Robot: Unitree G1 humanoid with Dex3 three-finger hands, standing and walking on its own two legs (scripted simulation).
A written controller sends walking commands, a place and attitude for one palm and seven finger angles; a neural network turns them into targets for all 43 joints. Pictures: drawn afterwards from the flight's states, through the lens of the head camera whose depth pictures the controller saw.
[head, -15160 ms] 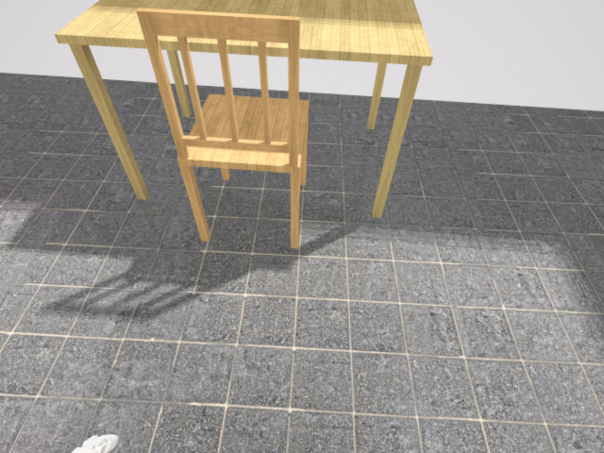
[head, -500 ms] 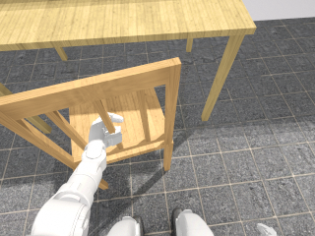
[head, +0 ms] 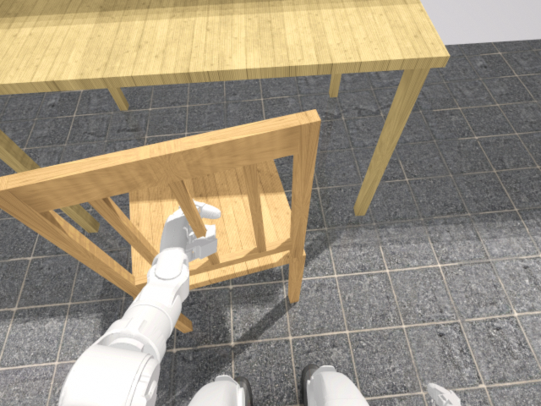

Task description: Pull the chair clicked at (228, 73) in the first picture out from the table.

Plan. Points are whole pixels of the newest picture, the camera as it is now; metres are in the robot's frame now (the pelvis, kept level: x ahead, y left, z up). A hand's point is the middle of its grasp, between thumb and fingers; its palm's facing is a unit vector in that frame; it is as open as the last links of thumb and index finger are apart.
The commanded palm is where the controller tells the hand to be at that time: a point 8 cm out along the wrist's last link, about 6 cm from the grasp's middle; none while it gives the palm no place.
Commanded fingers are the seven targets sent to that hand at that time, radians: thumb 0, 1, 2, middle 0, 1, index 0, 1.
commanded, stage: step backward, pulling the chair out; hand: left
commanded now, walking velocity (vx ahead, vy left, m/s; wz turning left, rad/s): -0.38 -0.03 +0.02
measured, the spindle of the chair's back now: (199, 228) +0.40 +0.12 -0.06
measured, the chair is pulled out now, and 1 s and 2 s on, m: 0.16 0.16 0.16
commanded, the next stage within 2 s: none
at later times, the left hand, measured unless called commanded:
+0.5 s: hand (211, 241) +0.38 +0.10 -0.06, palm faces -0.02 -0.98 -0.20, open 5.1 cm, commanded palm +0.38 +0.15 -0.05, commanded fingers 0.00 0.90 0.90 -0.50 -1.45 -0.50 -1.45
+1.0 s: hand (210, 241) +0.38 +0.10 -0.06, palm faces -0.04 -0.98 -0.20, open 5.1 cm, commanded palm +0.38 +0.15 -0.05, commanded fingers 0.00 0.90 0.90 -0.50 -1.45 -0.50 -1.45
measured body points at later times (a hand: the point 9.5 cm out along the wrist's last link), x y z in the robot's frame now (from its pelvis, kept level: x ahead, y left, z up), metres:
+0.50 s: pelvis +0.00 +0.00 +0.00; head +0.09 -0.02 +0.44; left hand +0.37 +0.15 -0.04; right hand +0.07 -0.27 -0.14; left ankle +0.06 +0.12 -0.72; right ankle +0.09 -0.11 -0.72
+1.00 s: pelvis +0.00 +0.00 +0.00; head +0.09 -0.01 +0.44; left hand +0.37 +0.15 -0.04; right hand +0.08 -0.27 -0.14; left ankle +0.06 +0.12 -0.72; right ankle +0.09 -0.11 -0.72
